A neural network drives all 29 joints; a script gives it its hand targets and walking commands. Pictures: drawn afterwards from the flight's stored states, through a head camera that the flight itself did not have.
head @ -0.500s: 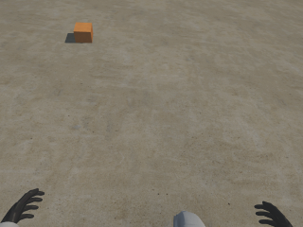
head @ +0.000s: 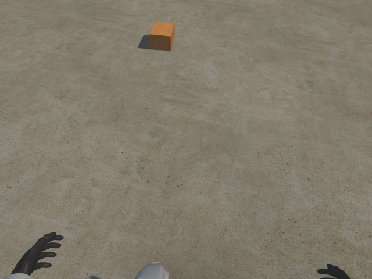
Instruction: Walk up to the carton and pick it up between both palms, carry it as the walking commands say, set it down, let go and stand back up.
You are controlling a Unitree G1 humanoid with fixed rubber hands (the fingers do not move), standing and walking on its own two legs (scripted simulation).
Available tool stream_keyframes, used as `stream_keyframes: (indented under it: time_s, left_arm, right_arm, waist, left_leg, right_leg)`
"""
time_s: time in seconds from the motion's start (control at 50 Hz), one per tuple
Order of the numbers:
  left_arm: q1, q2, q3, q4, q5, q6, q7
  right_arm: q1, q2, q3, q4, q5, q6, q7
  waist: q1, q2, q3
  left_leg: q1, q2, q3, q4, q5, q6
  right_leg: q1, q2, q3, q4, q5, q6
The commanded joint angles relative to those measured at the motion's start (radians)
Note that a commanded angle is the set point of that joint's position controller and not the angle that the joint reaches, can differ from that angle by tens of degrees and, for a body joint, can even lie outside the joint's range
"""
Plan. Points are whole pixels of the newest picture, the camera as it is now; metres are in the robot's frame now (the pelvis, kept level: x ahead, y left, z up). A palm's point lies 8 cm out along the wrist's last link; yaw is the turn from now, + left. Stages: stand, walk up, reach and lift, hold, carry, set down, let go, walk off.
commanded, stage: walk up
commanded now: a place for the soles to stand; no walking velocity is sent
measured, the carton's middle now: (162, 35) +2.41 +0.28 -0.68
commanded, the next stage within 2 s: none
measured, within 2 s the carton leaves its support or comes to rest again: neither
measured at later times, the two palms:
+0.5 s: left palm (78, 135) +0.48 +0.33 -0.03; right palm (315, 172) +0.39 -0.32 -0.03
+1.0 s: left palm (75, 125) +0.57 +0.39 -0.09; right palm (257, 89) +0.75 -0.24 -0.05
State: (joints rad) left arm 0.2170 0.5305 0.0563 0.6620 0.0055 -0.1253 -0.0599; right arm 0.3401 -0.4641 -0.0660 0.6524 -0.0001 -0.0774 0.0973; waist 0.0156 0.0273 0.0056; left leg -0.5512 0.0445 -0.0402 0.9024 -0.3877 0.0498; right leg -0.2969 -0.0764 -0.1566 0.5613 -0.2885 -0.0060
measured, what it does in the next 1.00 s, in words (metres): walks ahead: left foot, then right foot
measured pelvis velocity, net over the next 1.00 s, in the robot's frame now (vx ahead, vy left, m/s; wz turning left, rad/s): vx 0.56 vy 0.05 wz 0.19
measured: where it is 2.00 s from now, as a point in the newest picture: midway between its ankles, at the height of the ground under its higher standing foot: (175, 141)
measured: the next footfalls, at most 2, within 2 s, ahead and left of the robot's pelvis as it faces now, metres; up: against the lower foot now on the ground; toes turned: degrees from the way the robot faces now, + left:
left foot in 0.10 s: +0.23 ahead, +0.12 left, +0.00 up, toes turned +4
right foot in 0.56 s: +0.52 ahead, -0.14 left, +0.00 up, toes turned -1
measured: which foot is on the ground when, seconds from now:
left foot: up 0.00-0.08, down 0.10-0.54, up 0.56-0.90, down 0.92-1.00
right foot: down 0.00-0.10, up 0.12-0.54, down 0.56-0.92, up 0.94-1.00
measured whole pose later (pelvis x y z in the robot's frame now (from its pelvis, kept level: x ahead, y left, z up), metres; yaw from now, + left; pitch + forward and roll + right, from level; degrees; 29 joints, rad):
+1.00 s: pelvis +0.56 +0.05 +0.00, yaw +11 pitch +1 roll -4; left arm 0.35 0.50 0.04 0.71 0.01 -0.10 -0.07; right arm 0.29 -0.46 -0.05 0.67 0.00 -0.12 0.08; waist 0.04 0.00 0.01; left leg -0.49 0.04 0.02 0.63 -0.14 0.04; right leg -0.32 -0.07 -0.08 0.99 -0.42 -0.02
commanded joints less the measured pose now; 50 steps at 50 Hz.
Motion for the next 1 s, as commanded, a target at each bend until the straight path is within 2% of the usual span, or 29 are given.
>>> stream_keyframes:
  time_s: [0.0,0.04,0.06,0.08,0.1,0.12,0.16,0.2,0.22,0.3,0.4,0.42,0.46,0.48,0.5,0.52,0.54,0.56,0.58,0.62,0.7,0.8,0.84,0.86,0.88,0.9,0.92,0.94,0.98]
  left_arm:
    - [-0.112,0.229,0.068,-0.033,-0.003,-0.022,-0.008]
    - [-0.129,0.184,0.048,-0.038,0.008,-0.022,-0.013]
    - [-0.124,0.138,0.037,-0.060,0.009,-0.028,-0.014]
    - [-0.105,0.104,0.027,-0.080,0.009,-0.027,-0.007]
    - [-0.143,0.195,0.040,-0.067,0.004,-0.020,0.005]
    - [-0.115,0.226,0.047,-0.034,-0.001,-0.015,0.005]
    - [-0.063,0.184,0.049,0.010,-0.004,-0.012,-0.005]
    - [-0.018,0.182,0.061,0.014,-0.002,0.003,-0.015]
    - [-0.031,0.159,0.056,0.008,0.001,0.006,-0.021]
    - [-0.136,0.153,0.054,-0.021,0.001,0.007,-0.041]
    - [-0.232,0.141,0.050,-0.033,0.002,0.008,-0.050]
    - [-0.213,0.124,0.044,-0.030,0.004,0.000,-0.047]
    - [-0.082,0.119,0.061,0.024,-0.003,-0.006,-0.035]
    - [0.108,0.186,0.092,0.072,0.008,-0.012,-0.012]
    - [0.262,0.293,0.122,0.087,0.011,-0.019,0.001]
    - [0.259,0.334,0.116,0.073,-0.010,-0.021,0.015]
    - [0.226,0.345,0.107,0.061,-0.011,-0.024,0.023]
    - [0.132,0.299,0.090,0.059,-0.012,-0.023,0.028]
    - [0.059,0.274,0.090,0.039,0.000,-0.020,0.023]
    - [0.019,0.212,0.066,0.034,-0.003,-0.020,0.011]
    - [0.034,0.236,0.068,0.007,-0.006,-0.027,-0.003]
    - [0.009,0.252,0.061,-0.004,-0.015,-0.012,-0.015]
    - [0.026,0.217,0.047,-0.009,-0.018,-0.003,-0.011]
    - [0.051,0.185,0.038,-0.014,-0.020,-0.001,-0.005]
    - [0.077,0.111,0.017,-0.024,-0.023,0.001,-0.001]
    - [0.104,0.078,0.003,-0.027,-0.019,0.000,0.001]
    - [0.088,0.147,0.016,0.007,-0.009,0.003,0.013]
    - [0.076,0.174,0.029,0.023,-0.006,0.005,0.013]
    - [0.059,0.151,0.030,0.022,-0.014,0.015,0.001]
  right_arm:
    - [-0.037,-0.200,-0.087,0.013,-0.019,-0.044,0.028]
    - [0.103,-0.269,-0.120,0.068,-0.024,-0.040,0.012]
    - [0.265,-0.345,-0.150,0.090,-0.037,-0.047,-0.010]
    - [0.273,-0.391,-0.148,0.060,-0.021,-0.056,-0.021]
    - [0.169,-0.407,-0.145,0.018,-0.004,-0.055,-0.026]
    - [0.090,-0.363,-0.132,0.017,0.003,-0.054,-0.030]
    - [0.020,-0.301,-0.099,0.019,0.012,-0.052,-0.032]
    - [0.000,-0.287,-0.084,0.023,0.008,-0.059,-0.024]
    - [0.003,-0.277,-0.075,0.022,0.006,-0.061,-0.022]
    - [0.057,-0.306,-0.087,0.035,0.009,-0.069,-0.021]
    - [0.054,-0.326,-0.091,0.041,-0.004,-0.060,-0.029]
    - [0.046,-0.320,-0.090,0.035,-0.005,-0.052,-0.026]
    - [0.024,-0.280,-0.076,0.044,0.004,-0.042,-0.032]
    - [0.020,-0.230,-0.061,0.023,-0.003,-0.046,-0.033]
    - [0.023,-0.143,-0.037,-0.017,0.011,-0.057,-0.036]
    - [0.034,-0.174,-0.031,-0.012,0.016,-0.061,-0.047]
    - [-0.052,-0.226,-0.041,-0.012,0.003,-0.061,-0.050]
    - [-0.057,-0.215,-0.040,-0.005,0.004,-0.060,-0.046]
    - [-0.042,-0.224,-0.045,0.019,0.011,-0.051,-0.036]
    - [-0.029,-0.218,-0.052,0.036,0.013,-0.043,-0.014]
    - [-0.142,-0.186,-0.042,-0.004,-0.017,-0.041,0.009]
    - [-0.154,-0.178,-0.056,0.008,-0.010,-0.039,0.020]
    - [-0.094,-0.184,-0.064,0.021,-0.021,-0.049,0.008]
    - [-0.020,-0.218,-0.075,0.047,-0.030,-0.057,-0.005]
    - [0.151,-0.294,-0.110,0.094,-0.050,-0.066,-0.028]
    - [0.206,-0.387,-0.135,0.077,-0.030,-0.067,-0.046]
    - [0.148,-0.363,-0.124,0.073,-0.003,-0.063,-0.060]
    - [0.096,-0.355,-0.115,0.063,0.009,-0.066,-0.063]
    - [0.036,-0.272,-0.086,0.053,0.012,-0.061,-0.060]
  waist:
    - [-0.054,-0.079,-0.085]
    - [-0.151,0.049,-0.106]
    - [-0.228,0.292,-0.156]
    - [-0.194,0.345,-0.123]
    - [-0.186,0.124,-0.101]
    - [-0.140,0.011,-0.076]
    - [-0.073,0.032,-0.013]
    - [-0.060,0.083,-0.018]
    - [-0.069,0.126,0.022]
    - [-0.106,0.085,0.064]
    - [-0.128,0.115,0.018]
    - [-0.103,0.135,0.009]
    - [-0.024,0.053,-0.102]
    - [0.071,-0.066,-0.246]
    - [0.136,-0.289,-0.379]
    - [0.120,-0.245,-0.363]
    - [0.113,-0.129,-0.215]
    - [0.080,-0.063,-0.122]
    - [0.055,-0.116,-0.140]
    - [0.014,-0.173,-0.074]
    - [0.028,-0.174,-0.010]
    - [0.017,-0.186,-0.014]
    - [-0.019,-0.126,-0.038]
    - [-0.052,-0.019,-0.138]
    - [-0.127,0.234,-0.239]
    - [-0.135,0.345,-0.291]
    - [-0.113,0.110,-0.236]
    - [-0.099,0.038,-0.187]
    - [-0.060,0.030,-0.033]
  left_leg:
    - [0.224,0.019,0.151,-0.292,0.277,-0.023]
    - [0.503,-0.010,0.113,-0.232,0.176,0.007]
    - [0.672,0.096,-0.183,-0.397,-0.192,0.116]
    - [0.702,0.316,-0.716,-0.637,-0.350,0.182]
    - [0.640,0.361,-0.817,-0.693,-0.512,0.248]
    - [0.590,0.301,-0.654,-0.633,-0.398,0.209]
    - [0.422,0.226,-0.438,-0.625,-0.202,0.165]
    - [0.351,0.164,-0.310,-0.645,-0.164,0.149]
    - [0.352,0.167,-0.299,-0.669,-0.193,0.152]
    - [0.417,0.182,-0.269,-0.723,-0.110,0.149]
    - [0.488,0.166,-0.129,-0.641,0.252,0.139]
    - [0.455,0.156,-0.094,-0.588,0.355,0.146]
    - [0.350,0.132,-0.005,-0.383,0.531,0.112]
    - [0.245,0.066,0.059,-0.073,0.580,0.076]
    - [-0.026,-0.018,0.109,0.252,0.272,0.007]
    - [-0.237,-0.093,-0.003,0.330,-0.089,-0.001]
    - [-0.292,-0.048,-0.048,0.403,-0.022,-0.008]
    - [-0.314,-0.016,-0.084,0.358,0.077,-0.008]
    - [-0.243,0.057,-0.033,0.281,0.074,-0.009]
    - [-0.118,0.060,0.018,0.093,0.086,-0.032]
    - [-0.126,0.073,0.047,-0.139,0.183,-0.051]
    - [0.082,0.032,0.127,-0.318,0.266,-0.038]
    - [0.180,0.022,0.108,-0.382,0.234,-0.014]
    - [0.353,-0.009,0.109,-0.393,0.195,0.001]
    - [0.606,0.110,-0.156,-0.484,-0.037,0.055]
    - [0.801,0.315,-0.594,-0.579,-0.165,0.116]
    - [0.792,0.350,-0.644,-0.600,-0.154,0.181]
    - [0.727,0.312,-0.539,-0.570,-0.088,0.135]
    - [0.491,0.253,-0.324,-0.616,-0.016,0.131]
  right_leg:
    - [-0.078,-0.222,0.083,-0.216,-0.274,-0.178]
    - [-0.313,-0.156,-0.007,0.058,-0.279,-0.128]
    - [-0.489,-0.053,-0.080,0.484,-0.163,-0.090]
    - [-0.667,0.058,0.007,0.717,-0.250,-0.038]
    - [-0.673,0.007,0.155,0.724,-0.189,-0.043]
    - [-0.632,-0.044,0.186,0.703,-0.073,-0.045]
    - [-0.530,-0.071,0.164,0.589,-0.014,-0.034]
    - [-0.420,-0.068,0.132,0.493,0.023,-0.008]
    - [-0.438,-0.066,0.116,0.443,0.030,0.000]
    - [-0.477,-0.055,0.112,0.265,0.123,0.011]
    - [-0.326,0.015,0.030,0.041,0.155,0.003]
    - [-0.243,0.033,0.014,-0.010,0.173,-0.009]
    - [0.084,0.091,-0.018,-0.118,0.244,-0.043]
    - [0.383,0.057,0.021,-0.067,0.180,-0.080]
    - [0.638,-0.272,0.427,-0.092,0.034,-0.161]
    - [0.694,-0.399,0.739,-0.207,-0.109,-0.235]
    - [0.553,-0.396,0.737,-0.261,-0.164,-0.240]
    - [0.476,-0.330,0.589,-0.269,-0.158,-0.202]
    - [0.387,-0.309,0.484,-0.288,-0.236,-0.225]
    - [0.185,-0.197,0.305,-0.291,-0.084,-0.198]
    - [0.121,-0.228,0.254,-0.350,-0.204,-0.242]
    - [0.057,-0.220,0.139,-0.326,-0.197,-0.191]
    - [0.040,-0.218,0.099,-0.180,-0.066,-0.172]
    - [-0.004,-0.180,0.047,-0.001,0.058,-0.142]
    - [-0.185,-0.094,0.011,0.382,0.044,-0.090]
    - [-0.469,0.042,0.054,0.614,-0.228,-0.032]
    - [-0.537,0.050,0.123,0.667,-0.153,-0.033]
    - [-0.536,0.006,0.181,0.662,-0.089,-0.042]
    - [-0.483,-0.060,0.194,0.545,-0.002,-0.043]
